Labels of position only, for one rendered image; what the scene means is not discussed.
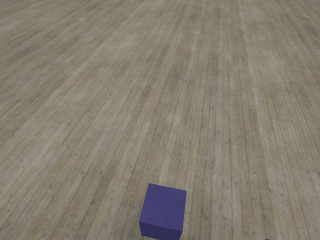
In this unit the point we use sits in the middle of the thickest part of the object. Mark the carton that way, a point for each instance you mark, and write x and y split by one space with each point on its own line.
162 215

